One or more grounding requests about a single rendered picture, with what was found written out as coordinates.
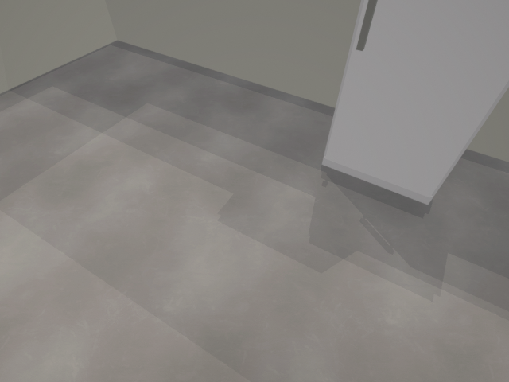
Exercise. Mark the handle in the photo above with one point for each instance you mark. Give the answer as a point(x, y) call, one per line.
point(366, 24)

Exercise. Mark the fridge door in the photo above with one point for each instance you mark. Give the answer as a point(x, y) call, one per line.
point(429, 72)

